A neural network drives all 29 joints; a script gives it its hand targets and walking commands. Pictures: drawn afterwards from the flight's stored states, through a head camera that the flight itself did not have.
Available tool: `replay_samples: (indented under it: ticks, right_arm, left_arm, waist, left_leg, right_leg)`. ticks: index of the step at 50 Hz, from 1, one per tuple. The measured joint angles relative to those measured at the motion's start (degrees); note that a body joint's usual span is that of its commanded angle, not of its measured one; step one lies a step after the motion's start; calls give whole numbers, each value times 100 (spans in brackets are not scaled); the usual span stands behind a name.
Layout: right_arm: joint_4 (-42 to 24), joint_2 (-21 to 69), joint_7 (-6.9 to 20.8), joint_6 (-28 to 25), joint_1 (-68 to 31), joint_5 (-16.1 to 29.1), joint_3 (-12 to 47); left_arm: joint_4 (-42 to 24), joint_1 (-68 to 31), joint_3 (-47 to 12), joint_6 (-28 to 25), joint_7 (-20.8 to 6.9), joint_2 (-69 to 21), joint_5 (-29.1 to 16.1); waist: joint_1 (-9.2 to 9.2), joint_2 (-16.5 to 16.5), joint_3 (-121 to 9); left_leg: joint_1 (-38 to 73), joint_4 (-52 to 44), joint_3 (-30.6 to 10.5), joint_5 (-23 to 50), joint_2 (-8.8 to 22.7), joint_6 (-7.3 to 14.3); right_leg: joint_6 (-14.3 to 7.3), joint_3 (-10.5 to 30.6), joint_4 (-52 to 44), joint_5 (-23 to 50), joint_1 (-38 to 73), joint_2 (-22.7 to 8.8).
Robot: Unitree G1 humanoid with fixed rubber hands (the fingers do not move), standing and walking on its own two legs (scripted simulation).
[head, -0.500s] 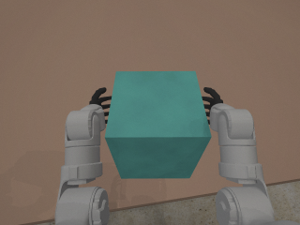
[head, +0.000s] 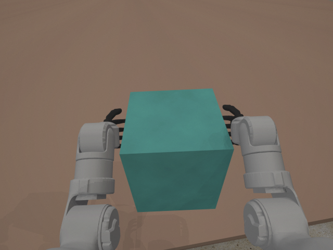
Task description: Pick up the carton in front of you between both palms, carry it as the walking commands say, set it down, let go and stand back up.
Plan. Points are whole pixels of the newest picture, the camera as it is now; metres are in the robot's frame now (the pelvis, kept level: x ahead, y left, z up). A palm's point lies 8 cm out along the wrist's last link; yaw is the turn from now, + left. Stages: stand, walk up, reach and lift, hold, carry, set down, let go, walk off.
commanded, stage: carry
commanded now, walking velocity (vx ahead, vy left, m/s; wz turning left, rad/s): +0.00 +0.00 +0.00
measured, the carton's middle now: (173, 151) +0.35 +0.00 +0.06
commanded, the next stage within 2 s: none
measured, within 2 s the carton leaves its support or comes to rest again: neither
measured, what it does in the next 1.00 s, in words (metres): stands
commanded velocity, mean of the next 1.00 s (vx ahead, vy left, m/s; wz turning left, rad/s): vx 0.00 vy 0.00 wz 0.00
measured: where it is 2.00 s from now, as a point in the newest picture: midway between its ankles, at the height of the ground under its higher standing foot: outside the picture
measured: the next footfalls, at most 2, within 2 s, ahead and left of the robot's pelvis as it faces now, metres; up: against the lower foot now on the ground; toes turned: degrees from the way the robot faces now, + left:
none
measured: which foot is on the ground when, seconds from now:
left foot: down 0.00-1.00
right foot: down 0.00-1.00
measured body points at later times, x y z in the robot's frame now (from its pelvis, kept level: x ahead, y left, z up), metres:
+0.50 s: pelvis -0.02 -0.01 +0.00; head -0.04 -0.01 +0.45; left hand +0.34 +0.14 +0.13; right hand +0.34 -0.16 +0.12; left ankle +0.05 +0.09 -0.73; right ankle -0.04 -0.09 -0.73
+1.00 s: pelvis -0.03 -0.02 +0.00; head -0.04 -0.02 +0.45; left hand +0.33 +0.14 +0.13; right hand +0.33 -0.17 +0.12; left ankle +0.05 +0.09 -0.73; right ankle -0.04 -0.09 -0.73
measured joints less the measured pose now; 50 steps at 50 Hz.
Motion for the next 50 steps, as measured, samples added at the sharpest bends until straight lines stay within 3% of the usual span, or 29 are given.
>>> replay_samples:
  ticks: [50]
  right_arm:
    - [-45,24,-11,39,-47,-27,-46]
  left_arm:
    - [-48,-29,58,31,5,-13,-7]
  waist:
    - [25,13,102]
  left_leg:
    - [-85,-216,-19,372,146,-135]
  right_leg:
    - [-161,-142,-7,232,-186,77]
